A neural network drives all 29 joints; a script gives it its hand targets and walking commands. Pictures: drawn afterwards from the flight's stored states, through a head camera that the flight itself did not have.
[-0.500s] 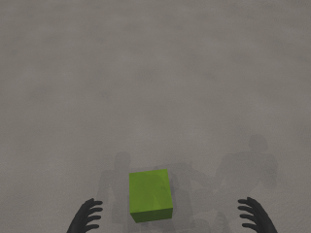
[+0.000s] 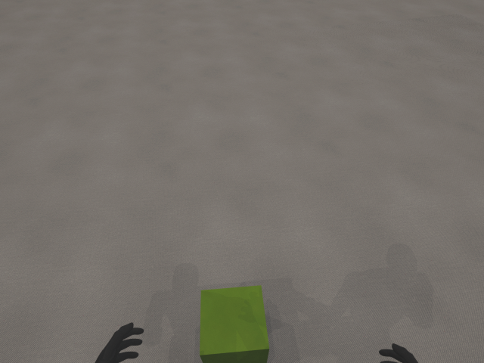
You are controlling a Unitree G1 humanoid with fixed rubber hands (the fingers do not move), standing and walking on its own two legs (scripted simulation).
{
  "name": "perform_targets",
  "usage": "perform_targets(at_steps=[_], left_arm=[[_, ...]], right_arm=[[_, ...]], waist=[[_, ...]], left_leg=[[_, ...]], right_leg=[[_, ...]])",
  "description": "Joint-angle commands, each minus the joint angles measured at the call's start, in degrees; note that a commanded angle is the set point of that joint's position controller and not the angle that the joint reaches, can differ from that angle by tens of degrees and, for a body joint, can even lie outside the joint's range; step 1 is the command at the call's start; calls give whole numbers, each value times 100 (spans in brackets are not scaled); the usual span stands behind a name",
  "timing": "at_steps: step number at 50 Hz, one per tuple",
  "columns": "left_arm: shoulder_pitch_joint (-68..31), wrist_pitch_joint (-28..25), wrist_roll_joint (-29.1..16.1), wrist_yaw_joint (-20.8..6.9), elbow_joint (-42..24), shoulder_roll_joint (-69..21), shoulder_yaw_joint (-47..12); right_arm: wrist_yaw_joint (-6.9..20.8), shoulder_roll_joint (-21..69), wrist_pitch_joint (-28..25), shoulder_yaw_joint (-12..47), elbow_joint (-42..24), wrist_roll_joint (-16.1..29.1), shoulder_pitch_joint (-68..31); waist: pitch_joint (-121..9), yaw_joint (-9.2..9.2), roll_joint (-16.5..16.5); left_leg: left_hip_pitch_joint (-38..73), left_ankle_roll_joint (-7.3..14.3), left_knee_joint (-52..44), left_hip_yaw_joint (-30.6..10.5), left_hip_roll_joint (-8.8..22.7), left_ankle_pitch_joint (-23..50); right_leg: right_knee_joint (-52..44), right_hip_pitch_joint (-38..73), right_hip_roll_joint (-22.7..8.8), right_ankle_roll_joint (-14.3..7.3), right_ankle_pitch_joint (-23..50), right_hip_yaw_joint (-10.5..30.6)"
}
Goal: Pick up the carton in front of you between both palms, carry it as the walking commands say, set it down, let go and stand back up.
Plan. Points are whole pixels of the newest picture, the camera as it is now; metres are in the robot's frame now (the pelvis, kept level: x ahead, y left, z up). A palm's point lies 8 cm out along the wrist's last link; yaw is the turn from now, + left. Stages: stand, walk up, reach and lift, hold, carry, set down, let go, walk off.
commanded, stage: stand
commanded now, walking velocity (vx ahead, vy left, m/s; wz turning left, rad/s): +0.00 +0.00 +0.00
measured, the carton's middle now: (234, 330) +0.40 +0.08 -0.64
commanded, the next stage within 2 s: none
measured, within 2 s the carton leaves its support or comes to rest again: neither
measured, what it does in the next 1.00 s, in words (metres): stands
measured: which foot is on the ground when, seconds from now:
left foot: down 0.00-1.00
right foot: down 0.00-1.00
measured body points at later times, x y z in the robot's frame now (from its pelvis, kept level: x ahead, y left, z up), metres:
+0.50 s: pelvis +0.03 +0.01 -0.02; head +0.04 +0.02 +0.43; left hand +0.08 +0.29 -0.13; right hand +0.17 -0.23 -0.14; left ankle +0.01 +0.13 -0.73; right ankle -0.07 -0.12 -0.73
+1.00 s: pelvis +0.02 +0.01 -0.02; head +0.03 +0.02 +0.43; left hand +0.01 +0.29 -0.14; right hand +0.14 -0.23 -0.14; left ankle +0.01 +0.13 -0.73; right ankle -0.07 -0.12 -0.73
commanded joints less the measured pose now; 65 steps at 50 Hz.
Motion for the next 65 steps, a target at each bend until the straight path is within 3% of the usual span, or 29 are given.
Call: perform_targets(at_steps=[1, 3, 5, 7, 11, 15, 22, 45, 65], left_arm=[[118, -544, 47, 143, -70, 729, 216], [95, -641, -18, 149, 33, 719, 195], [205, -676, -49, 175, 142, 755, 202], [414, -657, -104, 199, 250, 781, 197], [611, -548, -159, 248, 358, 766, 140], [779, -449, -181, 291, 456, 809, 118], [935, -342, -186, 327, 610, 812, 100], [1093, -173, -127, 282, 1104, 852, 116], [1221, -162, -108, 244, 1673, 787, 125]], right_arm=[[-30, -691, -383, -218, -31, -75, -46], [46, -658, -525, -182, 79, -58, -84], [53, -737, -575, -180, 245, -24, 74], [18, -822, -545, -179, 402, 4, 268], [-56, -829, -426, -136, 540, 44, 441], [-91, -834, -339, -121, 567, 52, 481], [-146, -841, -220, -100, 574, 65, 470], [-180, -833, -54, -77, 667, 24, 480], [-195, -777, -17, -85, 948, 52, 490]], waist=[[408, 74, 135], [-83, 90, 166], [-449, 110, 397], [-656, 133, 414], [-569, 102, 133], [-403, 89, 71], [-308, 70, 220], [65, 88, 281], [239, 88, 290]], left_leg=[[-975, -111, -399, -380, 316, -280], [-673, -34, -55, -397, 292, 760], [-457, 65, 166, -565, 357, 1789], [-350, 142, 362, -622, 341, 2377], [-527, 218, 634, -550, 223, 2236], [-646, 245, 811, -551, 162, 2102], [-628, 302, 889, -680, 140, 2260], [-882, 326, 684, -857, 3, 1560], [-811, 370, 534, -898, 13, 1561]], right_leg=[[-585, -627, -526, -35, -998, 355], [-442, -576, -619, -26, -390, 369], [-29, -403, -486, 60, 471, 102], [263, -274, -411, 118, 1129, -75], [430, -241, -477, 83, 1890, -191], [496, -302, -512, 27, 2233, -321], [524, -301, -450, 6, 2107, -499], [146, -68, -483, -179, 1161, -612], [-84, 68, -507, -271, 1017, -664]])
